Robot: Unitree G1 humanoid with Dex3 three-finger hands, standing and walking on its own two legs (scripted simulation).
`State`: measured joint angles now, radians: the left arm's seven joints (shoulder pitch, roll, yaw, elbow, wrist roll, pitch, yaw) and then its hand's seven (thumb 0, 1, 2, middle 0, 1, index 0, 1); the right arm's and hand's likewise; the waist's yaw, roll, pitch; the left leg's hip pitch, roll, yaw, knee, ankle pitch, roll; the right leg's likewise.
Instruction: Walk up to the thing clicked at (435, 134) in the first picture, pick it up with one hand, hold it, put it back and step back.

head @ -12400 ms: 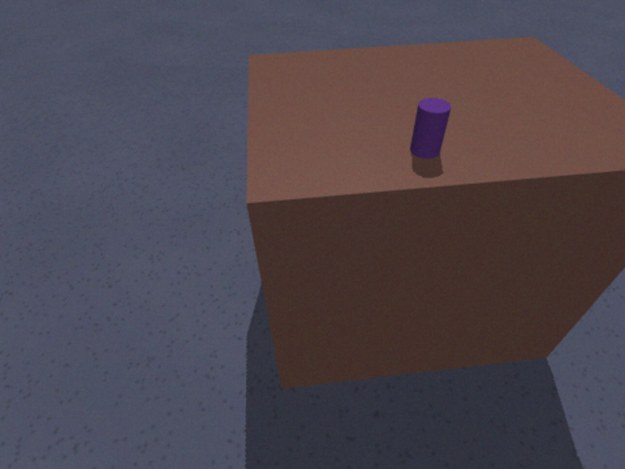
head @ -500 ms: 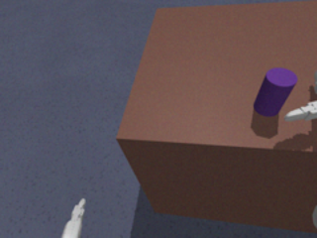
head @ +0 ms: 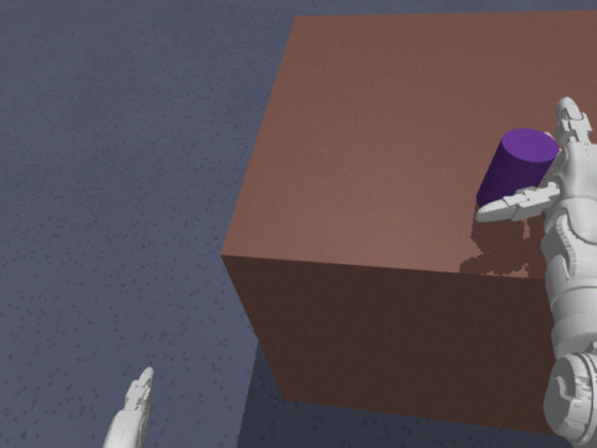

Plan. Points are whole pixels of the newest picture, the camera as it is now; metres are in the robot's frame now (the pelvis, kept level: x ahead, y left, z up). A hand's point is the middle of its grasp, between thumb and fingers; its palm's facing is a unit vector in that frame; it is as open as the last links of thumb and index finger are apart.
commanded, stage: close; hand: right
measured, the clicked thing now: (513, 175) +0.48 -0.20 +0.11
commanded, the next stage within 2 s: settle in 0.78 s
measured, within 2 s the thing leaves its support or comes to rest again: leaves its support in 1.00 s
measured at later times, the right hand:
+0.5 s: hand (510, 154) +0.49 -0.19 +0.13, palm faces +0.16 +0.99 +0.00, open 13.9 cm
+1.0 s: hand (513, 169) +0.48 -0.20 +0.12, palm faces +0.17 +0.98 -0.03, open 8.6 cm
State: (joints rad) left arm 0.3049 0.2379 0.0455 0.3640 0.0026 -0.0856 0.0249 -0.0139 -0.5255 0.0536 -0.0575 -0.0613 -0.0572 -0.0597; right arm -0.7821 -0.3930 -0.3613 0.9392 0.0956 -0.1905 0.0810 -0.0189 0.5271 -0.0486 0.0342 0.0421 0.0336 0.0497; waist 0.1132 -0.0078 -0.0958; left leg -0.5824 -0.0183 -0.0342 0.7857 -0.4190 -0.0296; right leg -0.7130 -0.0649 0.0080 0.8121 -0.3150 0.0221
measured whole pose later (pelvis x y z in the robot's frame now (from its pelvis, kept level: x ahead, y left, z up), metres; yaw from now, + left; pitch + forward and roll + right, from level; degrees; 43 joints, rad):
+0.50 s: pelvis +0.00 +0.00 +0.00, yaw +0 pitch +13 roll +2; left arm 0.33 0.24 0.06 0.34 0.01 -0.08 0.01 -0.01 -0.53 0.06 -0.05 -0.06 -0.05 -0.06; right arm -0.83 -0.41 -0.37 0.97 0.08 -0.19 0.05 -0.02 0.42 -0.18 0.60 0.37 0.60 0.38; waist 0.13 -0.02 -0.10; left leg -0.59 -0.02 -0.04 0.79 -0.42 -0.03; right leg -0.72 -0.07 0.00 0.81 -0.32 0.02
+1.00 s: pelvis +0.00 -0.01 +0.00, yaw +0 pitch +13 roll +2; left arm 0.32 0.23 0.07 0.36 0.01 -0.06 0.01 -0.01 -0.52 0.05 -0.06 -0.06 -0.06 -0.06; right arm -0.77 -0.39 -0.36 0.91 0.07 -0.19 0.03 -0.01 0.19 -0.96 0.85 0.97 0.85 0.97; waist 0.12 -0.02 -0.09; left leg -0.59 -0.01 -0.05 0.78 -0.42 -0.04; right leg -0.72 -0.06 0.00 0.82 -0.32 0.01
